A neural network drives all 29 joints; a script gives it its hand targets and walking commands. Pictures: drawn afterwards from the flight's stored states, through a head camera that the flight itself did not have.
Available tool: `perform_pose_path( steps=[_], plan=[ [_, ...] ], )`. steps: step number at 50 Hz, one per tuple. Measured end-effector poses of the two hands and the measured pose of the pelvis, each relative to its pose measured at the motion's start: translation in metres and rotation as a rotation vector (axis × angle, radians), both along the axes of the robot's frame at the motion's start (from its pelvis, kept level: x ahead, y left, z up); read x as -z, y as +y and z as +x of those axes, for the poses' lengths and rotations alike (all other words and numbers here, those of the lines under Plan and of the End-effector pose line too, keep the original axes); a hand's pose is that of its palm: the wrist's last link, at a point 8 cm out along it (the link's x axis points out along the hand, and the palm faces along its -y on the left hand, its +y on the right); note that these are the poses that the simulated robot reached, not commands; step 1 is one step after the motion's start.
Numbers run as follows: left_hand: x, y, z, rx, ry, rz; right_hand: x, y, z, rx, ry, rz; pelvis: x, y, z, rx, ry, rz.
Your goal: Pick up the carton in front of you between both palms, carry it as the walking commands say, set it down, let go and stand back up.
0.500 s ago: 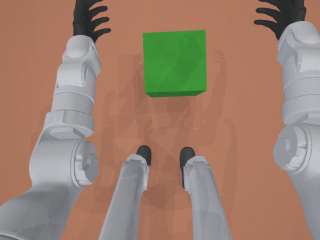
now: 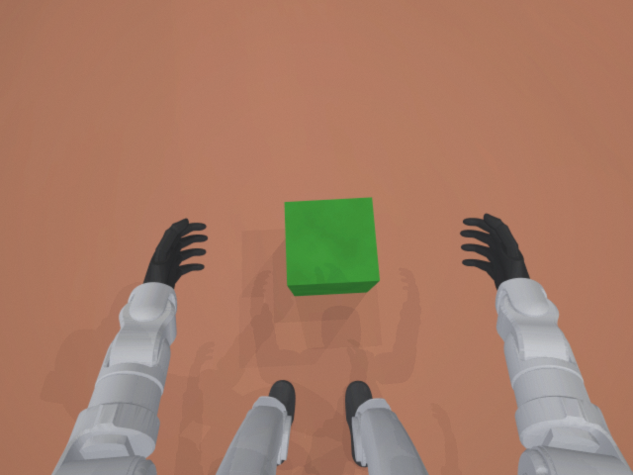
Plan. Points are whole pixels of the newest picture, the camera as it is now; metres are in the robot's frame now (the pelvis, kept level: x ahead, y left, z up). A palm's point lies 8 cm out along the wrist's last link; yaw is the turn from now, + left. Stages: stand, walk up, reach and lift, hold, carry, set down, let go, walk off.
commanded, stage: let go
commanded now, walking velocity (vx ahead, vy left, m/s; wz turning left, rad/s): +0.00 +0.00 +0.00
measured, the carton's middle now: (329, 251) +0.49 -0.01 -0.60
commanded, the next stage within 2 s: stand in 0.88 s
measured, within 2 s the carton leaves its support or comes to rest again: neither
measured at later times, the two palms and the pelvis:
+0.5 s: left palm (79, 419) +0.19 +0.24 -0.02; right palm (556, 424) +0.20 -0.22 -0.02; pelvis +0.04 +0.01 +0.05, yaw +0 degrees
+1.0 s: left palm (64, 419) +0.19 +0.26 -0.02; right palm (570, 437) +0.19 -0.24 -0.03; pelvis +0.04 +0.01 +0.04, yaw +1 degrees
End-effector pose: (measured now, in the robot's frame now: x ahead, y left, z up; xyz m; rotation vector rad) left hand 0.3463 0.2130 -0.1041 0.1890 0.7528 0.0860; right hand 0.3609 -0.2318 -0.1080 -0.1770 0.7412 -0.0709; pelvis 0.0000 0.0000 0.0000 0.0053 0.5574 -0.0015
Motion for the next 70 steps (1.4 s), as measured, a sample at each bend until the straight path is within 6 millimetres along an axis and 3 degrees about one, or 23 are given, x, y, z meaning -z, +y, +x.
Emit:
perform_pose_path(
  steps=[7, 19, 27, 46, 51, 58, 70],
  plan=[
    [-0.029, 0.013, -0.047, -0.014, 0.012, -0.016, -0.03, 0.006, -0.039, 0.002, 0.005, 0.006, -0.019, 0.003, 0.022, -0.005, -0.103, -0.005],
    [-0.073, 0.027, -0.132, -0.023, 0.035, -0.023, -0.073, 0.009, -0.129, -0.001, 0.042, 0.006, -0.046, 0.01, 0.038, -0.009, -0.371, -0.008],
    [-0.086, 0.031, -0.153, 0.005, 0.039, -0.027, -0.087, 0.009, -0.166, 0.008, 0.051, 0.008, -0.05, 0.012, 0.036, -0.004, -0.54, -0.006],
    [-0.086, 0.03, -0.154, -0.009, 0.073, 0.004, -0.087, 0.008, -0.17, 0.013, 0.066, 0.004, -0.047, 0.009, 0.033, -0.009, -0.652, -0.005],
    [-0.078, 0.056, -0.154, -0.044, 0.073, 0.101, -0.076, -0.014, -0.174, 0.023, 0.108, -0.102, -0.043, 0.008, 0.039, -0.015, -0.597, -0.006],
    [-0.069, 0.082, -0.157, -0.067, 0.119, 0.157, -0.075, -0.043, -0.172, 0.052, 0.149, -0.189, -0.042, 0.008, 0.049, -0.017, -0.562, -0.011],
    [-0.06, 0.083, -0.153, -0.062, 0.167, 0.157, -0.073, -0.043, -0.165, 0.059, 0.17, -0.201, -0.044, 0.012, 0.06, -0.011, -0.554, -0.01]
  ],
)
